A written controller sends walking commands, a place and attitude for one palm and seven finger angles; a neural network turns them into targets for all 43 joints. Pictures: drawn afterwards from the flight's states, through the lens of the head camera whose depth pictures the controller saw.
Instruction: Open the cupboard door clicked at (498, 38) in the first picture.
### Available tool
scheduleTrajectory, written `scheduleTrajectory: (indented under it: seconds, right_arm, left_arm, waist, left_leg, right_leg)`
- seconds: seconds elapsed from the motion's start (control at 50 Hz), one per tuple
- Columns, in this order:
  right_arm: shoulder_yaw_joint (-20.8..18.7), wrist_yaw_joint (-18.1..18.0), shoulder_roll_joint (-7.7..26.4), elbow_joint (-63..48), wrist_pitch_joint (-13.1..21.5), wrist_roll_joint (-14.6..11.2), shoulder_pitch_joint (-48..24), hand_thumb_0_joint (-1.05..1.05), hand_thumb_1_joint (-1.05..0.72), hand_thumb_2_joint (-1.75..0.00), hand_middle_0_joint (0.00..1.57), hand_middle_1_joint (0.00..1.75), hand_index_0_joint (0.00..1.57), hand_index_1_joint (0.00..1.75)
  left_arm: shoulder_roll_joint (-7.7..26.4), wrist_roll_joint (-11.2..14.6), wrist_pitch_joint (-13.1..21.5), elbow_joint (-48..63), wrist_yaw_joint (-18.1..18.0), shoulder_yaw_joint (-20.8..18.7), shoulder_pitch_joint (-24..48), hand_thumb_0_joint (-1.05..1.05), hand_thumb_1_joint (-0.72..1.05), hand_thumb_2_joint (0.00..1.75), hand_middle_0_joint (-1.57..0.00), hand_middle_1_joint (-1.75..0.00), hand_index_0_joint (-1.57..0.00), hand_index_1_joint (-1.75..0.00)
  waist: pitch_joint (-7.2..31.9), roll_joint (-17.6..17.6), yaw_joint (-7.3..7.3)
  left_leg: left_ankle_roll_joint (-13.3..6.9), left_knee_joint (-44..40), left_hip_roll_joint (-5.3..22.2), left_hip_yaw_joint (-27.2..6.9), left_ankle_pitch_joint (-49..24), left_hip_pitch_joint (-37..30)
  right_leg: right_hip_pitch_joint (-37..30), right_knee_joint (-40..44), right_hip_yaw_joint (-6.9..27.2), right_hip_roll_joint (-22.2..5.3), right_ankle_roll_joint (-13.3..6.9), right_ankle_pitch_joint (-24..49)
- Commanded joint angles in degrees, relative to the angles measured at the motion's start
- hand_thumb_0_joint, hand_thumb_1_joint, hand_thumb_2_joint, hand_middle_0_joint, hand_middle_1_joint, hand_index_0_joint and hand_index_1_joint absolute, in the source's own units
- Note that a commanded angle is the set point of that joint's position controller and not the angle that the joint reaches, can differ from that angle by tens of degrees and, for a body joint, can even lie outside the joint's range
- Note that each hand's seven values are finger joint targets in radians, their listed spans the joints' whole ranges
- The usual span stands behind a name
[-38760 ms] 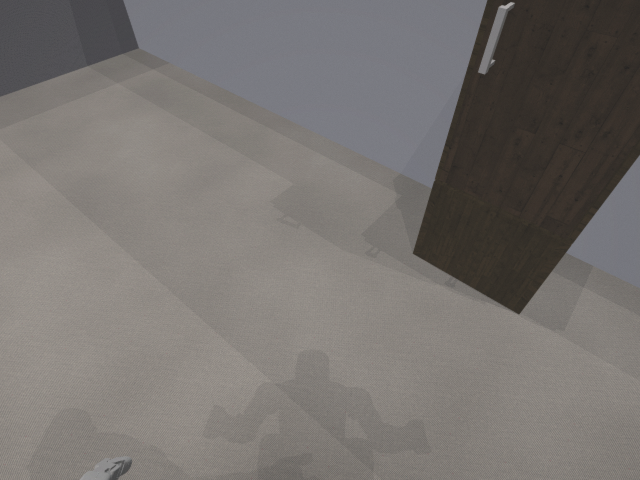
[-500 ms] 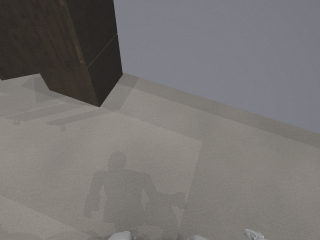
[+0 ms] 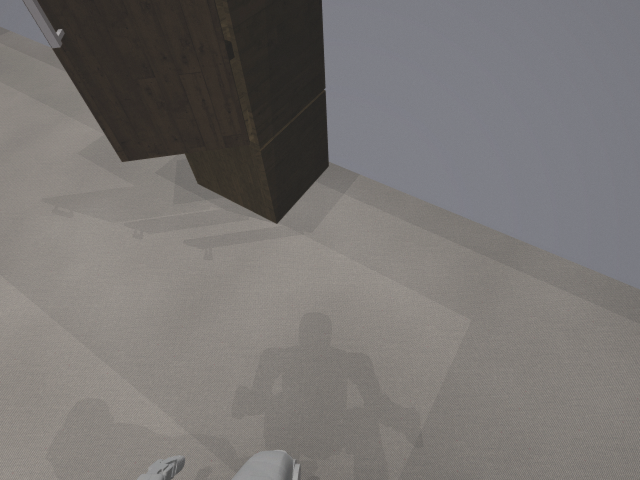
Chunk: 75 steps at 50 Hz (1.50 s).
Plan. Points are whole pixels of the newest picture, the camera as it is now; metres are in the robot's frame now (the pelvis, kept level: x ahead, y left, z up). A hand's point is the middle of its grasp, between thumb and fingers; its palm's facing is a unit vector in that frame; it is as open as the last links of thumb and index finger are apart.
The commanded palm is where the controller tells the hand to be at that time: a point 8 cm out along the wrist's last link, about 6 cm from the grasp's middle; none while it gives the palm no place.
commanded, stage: turn to face it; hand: left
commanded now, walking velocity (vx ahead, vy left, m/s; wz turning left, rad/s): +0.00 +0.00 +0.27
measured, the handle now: (40, 8) +0.99 +0.63 +0.12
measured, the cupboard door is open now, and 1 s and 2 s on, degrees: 42 42 42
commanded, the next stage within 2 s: take the last steps up to it in 0.10 s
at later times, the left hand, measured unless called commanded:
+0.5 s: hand out of the picture +0.06 +0.24 -0.16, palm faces +0.20 -0.96 -0.21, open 7.4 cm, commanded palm none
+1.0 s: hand out of the picture +0.07 +0.23 -0.16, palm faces +0.37 -0.90 -0.21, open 7.3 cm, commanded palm none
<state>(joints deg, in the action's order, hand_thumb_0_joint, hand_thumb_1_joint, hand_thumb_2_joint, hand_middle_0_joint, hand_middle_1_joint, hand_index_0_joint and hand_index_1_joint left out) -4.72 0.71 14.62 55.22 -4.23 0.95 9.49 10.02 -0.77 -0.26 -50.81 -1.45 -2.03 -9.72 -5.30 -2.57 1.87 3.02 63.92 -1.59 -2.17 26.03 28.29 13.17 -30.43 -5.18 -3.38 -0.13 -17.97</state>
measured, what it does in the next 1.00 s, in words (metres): walks ahead, turning left: left foot, then right foot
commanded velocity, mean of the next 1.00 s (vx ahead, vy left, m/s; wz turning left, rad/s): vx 0.25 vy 0.12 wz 0.19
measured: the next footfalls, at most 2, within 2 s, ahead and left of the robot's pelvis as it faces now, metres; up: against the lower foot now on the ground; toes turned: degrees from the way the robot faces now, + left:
left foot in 0.22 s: +0.04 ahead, +0.13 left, +0.00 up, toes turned +9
right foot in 0.64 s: +0.16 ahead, -0.08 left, +0.00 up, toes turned +4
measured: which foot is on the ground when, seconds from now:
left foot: up 0.00-0.20, down 0.22-0.64, up 0.66-1.00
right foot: down 0.00-0.24, up 0.26-0.62, down 0.64-1.00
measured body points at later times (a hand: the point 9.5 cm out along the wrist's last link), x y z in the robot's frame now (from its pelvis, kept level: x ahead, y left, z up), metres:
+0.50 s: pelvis +0.03 +0.04 +0.01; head +0.06 +0.05 +0.46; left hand +0.05 +0.30 -0.14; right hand +0.12 -0.19 -0.14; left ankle +0.00 +0.12 -0.74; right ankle +0.05 -0.11 -0.68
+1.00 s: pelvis +0.16 +0.07 +0.01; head +0.19 +0.07 +0.46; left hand +0.05 +0.27 -0.14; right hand +0.28 -0.15 -0.15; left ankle +0.20 +0.25 -0.69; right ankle +0.12 -0.08 -0.74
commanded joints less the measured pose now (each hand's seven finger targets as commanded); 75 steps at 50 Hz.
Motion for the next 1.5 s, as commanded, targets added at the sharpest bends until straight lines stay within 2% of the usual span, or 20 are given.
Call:
scheduleTrajectory:
  seconds: [0.0, 0.1, 0.16, 0.18, 0.22, 0.24, 0.3, 0.46, 0.58, 0.6, 0.62, 0.64, 0.7, 0.76, 1.02, 1.06, 1.08, 1.1, 1.26, 1.48]
  right_arm:
    - [0.0, 0.3, 2.0, -4.5, 1.3, -0.3, -2.9, 0.00, -0.90, -0.90, 0.20, 0.30, 0.20, 0.30]
    - [1.1, 0.2, 0.1, -4.1, 2.2, -0.6, -5.2, 0.00, -0.90, -0.90, 0.20, 0.30, 0.20, 0.30]
    - [1.1, -0.2, 1.1, -2.2, 2.9, -0.4, -0.4, 0.00, -0.90, -0.90, 0.20, 0.30, 0.20, 0.30]
    - [0.7, -0.4, 3.2, -1.3, 3.5, -0.1, 1.9, 0.00, -0.90, -0.90, 0.20, 0.30, 0.20, 0.30]
    - [-1.0, -1.2, 11.0, -0.9, 3.4, 0.7, 6.9, 0.00, -0.90, -0.90, 0.20, 0.30, 0.20, 0.30]
    - [-0.9, -1.4, 11.3, -0.7, 2.9, 1.1, 7.3, 0.00, -0.90, -0.90, 0.20, 0.30, 0.20, 0.30]
    - [0.1, -2.1, 7.4, -1.6, 4.2, 0.8, 4.7, 0.00, -0.90, -0.90, 0.20, 0.30, 0.20, 0.30]
    - [0.4, -1.7, 5.7, 0.1, 5.9, 0.6, 8.2, 0.00, -0.90, -0.90, 0.20, 0.30, 0.20, 0.30]
    - [0.6, -1.2, 5.0, 0.3, 5.5, 0.3, 5.3, 0.00, -0.90, -0.90, 0.20, 0.30, 0.20, 0.30]
    - [1.0, -0.9, 2.8, -0.2, 5.8, -0.3, 5.0, 0.00, -0.90, -0.90, 0.20, 0.30, 0.20, 0.30]
    - [1.4, -0.5, -0.1, -2.1, 5.8, -0.5, 4.6, 0.00, -0.90, -0.90, 0.20, 0.30, 0.20, 0.30]
    - [0.5, -0.3, 4.1, -2.6, 5.1, 0.6, 2.2, 0.00, -0.90, -0.90, 0.20, 0.30, 0.20, 0.30]
    - [0.3, 0.6, 1.7, 0.2, 3.7, 0.9, 3.9, 0.00, -0.90, -0.90, 0.20, 0.30, 0.20, 0.30]
    - [0.7, 1.3, -0.7, 2.1, 3.3, 0.7, 5.9, 0.00, -0.90, -0.90, 0.20, 0.30, 0.20, 0.30]
    - [1.3, 2.4, -1.5, -1.0, 5.5, 0.2, -1.3, 0.00, -0.90, -0.90, 0.20, 0.30, 0.20, 0.30]
    - [0.2, 1.3, 3.7, 3.0, 6.4, 0.8, 12.1, 0.00, -0.90, -0.90, 0.20, 0.30, 0.20, 0.30]
    - [-1.7, 0.3, 10.6, 4.4, 6.9, 1.5, 19.5, 0.00, -0.90, -0.90, 0.20, 0.30, 0.20, 0.30]
    - [-2.0, -1.0, 12.4, 5.2, 6.3, 0.9, 23.3, 0.00, -0.90, -0.90, 0.20, 0.30, 0.20, 0.30]
    - [0.9, -2.0, 1.5, 2.0, 8.5, 0.7, 9.6, 0.00, -0.90, -0.90, 0.20, 0.30, 0.20, 0.30]
    - [1.5, -1.5, 2.5, 5.4, 8.0, 1.2, 15.3, 0.00, -0.90, -0.90, 0.20, 0.30, 0.20, 0.30]
  left_arm:
    - [10.2, -0.4, 1.6, 2.3, -0.6, -2.7, -3.9, 0.00, 0.90, 0.90, -0.20, -0.30, -0.20, -0.30]
    - [12.7, -0.9, 1.6, -0.8, -0.4, -3.6, -7.8, 0.00, 0.90, 0.90, -0.20, -0.30, -0.20, -0.30]
    - [12.4, -0.3, 1.2, -1.7, -0.2, -3.6, -6.0, 0.00, 0.90, 0.90, -0.20, -0.30, -0.20, -0.30]
    - [10.9, 0.3, 1.1, -1.6, 0.0, -3.2, -5.4, 0.00, 0.90, 0.90, -0.20, -0.30, -0.20, -0.30]
    - [6.1, 0.6, 0.2, 0.7, 0.3, -1.7, -3.5, 0.00, 0.90, 0.90, -0.20, -0.30, -0.20, -0.30]
    - [6.7, -0.1, -0.4, 1.7, 0.3, -2.1, -1.3, 0.00, 0.90, 0.90, -0.20, -0.30, -0.20, -0.30]
    - [7.0, -0.9, -0.4, -0.2, 1.7, -2.6, 1.5, 0.00, 0.90, 0.90, -0.20, -0.30, -0.20, -0.30]
    - [5.1, -0.8, 0.6, -0.5, 2.9, -2.2, 3.1, 0.00, 0.90, 0.90, -0.20, -0.30, -0.20, -0.30]
    - [6.2, -0.8, 1.9, -3.2, 2.7, -3.2, -5.9, 0.00, 0.90, 0.90, -0.20, -0.30, -0.20, -0.30]
    - [9.8, -1.2, 2.5, -4.9, 2.1, -4.1, -11.0, 0.00, 0.90, 0.90, -0.20, -0.30, -0.20, -0.30]
    - [16.0, -1.4, 2.9, -5.8, 1.5, -5.4, -16.4, 0.00, 0.90, 0.90, -0.20, -0.30, -0.20, -0.30]
    - [15.3, -0.6, 2.5, -5.4, 0.9, -5.2, -15.7, 0.00, 0.90, 0.90, -0.20, -0.30, -0.20, -0.30]
    - [8.4, -0.5, 3.5, -3.7, 0.7, -3.1, -5.6, 0.00, 0.90, 0.90, -0.20, -0.30, -0.20, -0.30]
    - [6.4, -0.1, 4.8, -5.1, 0.8, -2.7, -7.3, 0.00, 0.90, 0.90, -0.20, -0.30, -0.20, -0.30]
    - [9.9, -1.1, 4.5, -11.1, 0.8, -3.1, -12.2, 0.00, 0.90, 0.90, -0.20, -0.30, -0.20, -0.30]
    - [8.1, -0.9, 4.1, -10.6, 1.1, -2.7, -12.0, 0.00, 0.90, 0.90, -0.20, -0.30, -0.20, -0.30]
    - [4.5, -0.2, 3.9, -9.4, 1.6, -2.2, -14.4, 0.00, 0.90, 0.90, -0.20, -0.30, -0.20, -0.30]
    - [3.4, -0.3, 3.7, -7.3, 1.3, -1.6, -10.7, 0.00, 0.90, 0.90, -0.20, -0.30, -0.20, -0.30]
    - [1.0, -0.8, 1.1, -7.7, 2.0, -2.1, -7.3, 0.00, 0.90, 0.90, -0.20, -0.30, -0.20, -0.30]
    - [2.0, -0.8, 1.6, -0.9, 2.6, -1.6, 6.3, 0.00, 0.90, 0.90, -0.20, -0.30, -0.20, -0.30]
  waist:
    - [6.8, 14.2, -2.46]
    - [7.5, 13.2, -4.17]
    - [8.0, 13.2, -1.20]
    - [9.7, 7.6, 0.10]
    - [12.1, -14.6, 2.18]
    - [9.4, -10.6, 2.70]
    - [3.4, -8.3, 0.74]
    - [3.3, -5.2, 0.04]
    - [4.2, -0.7, -5.55]
    - [5.3, 8.8, -7.94]
    - [5.9, 25.6, -10.07]
    - [2.2, 18.0, -9.16]
    - [-2.7, 14.2, -2.58]
    - [0.6, 11.3, -1.99]
    - [0.9, 13.6, -2.60]
    - [8.3, 3.7, 3.29]
    - [15.6, -12.4, 5.39]
    - [17.6, -15.9, 6.53]
    - [2.8, -1.4, -2.65]
    - [0.3, 0.4, -0.50]
  left_leg:
    - [0.9, -3.6, 2.0, 2.4, 0.2, 2.9]
    - [0.0, -21.6, 0.8, 6.5, 0.8, -4.3]
    - [-1.1, -36.1, 0.4, 7.2, -11.7, -15.8]
    - [-2.6, -40.8, 3.6, 4.7, -20.6, -23.8]
    - [-14.7, -43.1, 22.9, -17.3, -39.9, -30.3]
    - [-17.5, -44.9, 23.9, -16.9, -26.5, -26.1]
    - [-14.7, -49.4, 17.2, -16.0, -11.4, -20.9]
    - [-14.7, -51.2, 13.5, -10.7, -12.2, -21.7]
    - [-10.9, -41.0, 8.6, -6.7, -5.8, -7.6]
    - [-7.7, -30.4, 3.2, -1.1, -1.4, 2.6]
    - [-4.4, -12.4, -2.4, 4.4, 8.2, 13.8]
    - [-3.8, -1.6, 1.7, -1.0, 7.1, 14.9]
    - [-2.1, 4.0, 6.3, -1.9, -8.5, 9.6]
    - [-0.3, 0.2, 6.8, 1.4, -15.2, 7.9]
    - [-2.4, -31.7, 3.8, 9.9, -12.8, -8.2]
    - [-4.3, -37.1, 3.9, 9.8, -12.6, -28.8]
    - [-9.9, -38.8, 17.9, -9.9, -15.5, -40.8]
    - [-13.5, -44.7, 22.8, -17.7, -19.8, -43.2]
    - [-13.3, -54.5, 18.2, -1.5, -21.3, -19.5]
    - [-12.9, -51.8, 17.0, 4.6, -32.5, -26.8]
  right_leg:
    - [-11.3, 8.7, 6.5, -13.6, -5.5, 37.8]
    - [-13.0, 5.4, 5.8, -15.3, -6.4, 42.0]
    - [-7.3, 0.3, 2.4, -13.3, -2.6, 35.2]
    - [-1.8, -4.8, 0.8, -11.3, -0.2, 29.2]
    - [13.5, -23.5, -1.5, -2.3, 3.9, -19.7]
    - [15.3, -29.6, 1.5, -2.3, 3.0, -20.7]
    - [21.1, -35.3, 4.2, -2.8, 2.2, -9.4]
    - [17.0, -19.4, 0.9, -2.1, 3.0, -4.5]
    - [-8.6, 2.3, -0.9, 0.5, 2.3, 2.3]
    - [-20.0, 9.1, 7.8, -6.9, 0.3, -4.4]
    - [-25.9, 19.0, 31.5, -24.3, -5.7, -13.9]
    - [-16.0, 24.3, 36.9, -28.7, -9.4, -23.8]
    - [-0.2, 24.7, 20.9, -20.5, -4.6, -17.3]
    - [-3.9, 23.2, 7.1, -15.8, -2.7, 1.7]
    - [-6.2, 13.1, -0.9, -17.7, -3.1, 17.9]
    - [0.9, -6.7, -6.3, -12.2, -0.7, 20.2]
    - [13.9, -23.8, -9.4, -3.7, 1.9, -3.0]
    - [21.0, -37.1, -3.1, -0.7, 0.8, -17.1]
    - [21.6, -37.9, 3.6, -6.2, 0.7, 1.8]
    - [16.8, -9.6, -0.3, -2.2, -0.8, 6.1]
